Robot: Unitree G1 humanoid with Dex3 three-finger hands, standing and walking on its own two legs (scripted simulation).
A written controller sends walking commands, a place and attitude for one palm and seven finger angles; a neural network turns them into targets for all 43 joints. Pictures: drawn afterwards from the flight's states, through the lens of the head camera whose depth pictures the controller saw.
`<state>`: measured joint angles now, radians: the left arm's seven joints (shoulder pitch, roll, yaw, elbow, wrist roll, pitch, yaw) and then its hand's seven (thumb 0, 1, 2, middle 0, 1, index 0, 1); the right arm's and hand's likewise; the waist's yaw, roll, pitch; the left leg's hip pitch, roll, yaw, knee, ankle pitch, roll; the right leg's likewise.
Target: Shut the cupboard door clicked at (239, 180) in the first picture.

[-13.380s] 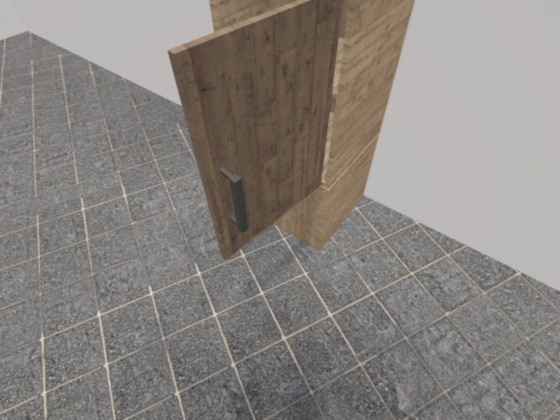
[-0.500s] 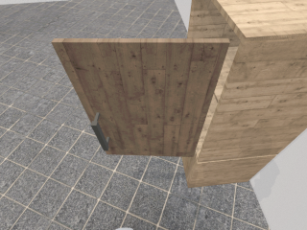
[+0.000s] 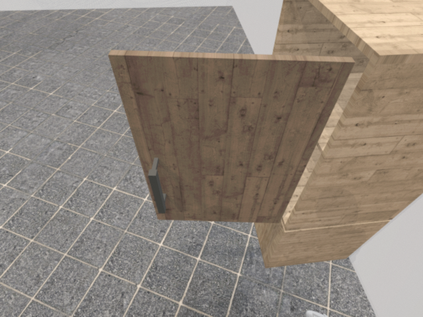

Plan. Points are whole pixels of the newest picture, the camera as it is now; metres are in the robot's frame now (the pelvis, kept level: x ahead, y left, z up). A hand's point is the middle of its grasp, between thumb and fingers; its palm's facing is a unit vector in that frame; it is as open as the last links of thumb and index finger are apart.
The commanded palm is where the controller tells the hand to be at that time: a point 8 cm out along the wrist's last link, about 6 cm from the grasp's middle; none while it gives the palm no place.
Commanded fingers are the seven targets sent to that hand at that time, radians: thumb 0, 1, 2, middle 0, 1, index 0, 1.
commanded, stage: look again from close up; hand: left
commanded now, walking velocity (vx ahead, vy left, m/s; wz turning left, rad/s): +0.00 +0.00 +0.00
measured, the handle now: (159, 187) +0.44 +0.18 -0.09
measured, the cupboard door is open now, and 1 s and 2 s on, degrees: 82 82 82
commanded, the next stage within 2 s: raise the hand and make a fist in 0.16 s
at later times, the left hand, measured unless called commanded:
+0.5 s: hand (101, 302) +0.14 +0.20 +0.00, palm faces +0.22 -0.97 -0.08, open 7.0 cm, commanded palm +0.06 +0.25 -0.06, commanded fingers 0.00 0.90 0.90 -0.42 -0.54 -0.42 -0.54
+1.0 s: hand out of the picture -0.17 +0.26 -0.17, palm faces +0.09 -0.95 -0.31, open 15.6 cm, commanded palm none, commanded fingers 0.00 -0.50 0.30 -0.15 -0.30 -0.15 -0.30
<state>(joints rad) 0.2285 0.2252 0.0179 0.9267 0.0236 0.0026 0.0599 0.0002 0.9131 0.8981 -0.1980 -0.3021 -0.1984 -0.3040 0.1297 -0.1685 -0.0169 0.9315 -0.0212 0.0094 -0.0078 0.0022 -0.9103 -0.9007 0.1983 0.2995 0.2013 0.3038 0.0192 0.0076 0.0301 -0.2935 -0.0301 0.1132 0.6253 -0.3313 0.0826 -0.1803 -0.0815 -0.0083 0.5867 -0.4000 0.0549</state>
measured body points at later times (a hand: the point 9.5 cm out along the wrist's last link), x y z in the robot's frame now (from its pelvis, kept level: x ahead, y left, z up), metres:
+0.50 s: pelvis -0.09 -0.01 -0.04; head -0.09 -0.01 +0.41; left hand +0.13 +0.25 +0.01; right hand +0.05 -0.26 -0.12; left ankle +0.00 +0.07 -0.72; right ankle +0.01 -0.12 -0.72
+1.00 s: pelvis -0.16 +0.03 +0.00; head -0.11 +0.05 +0.45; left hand -0.18 +0.31 -0.14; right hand -0.16 -0.19 -0.14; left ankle -0.16 +0.06 -0.72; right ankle -0.19 -0.15 -0.63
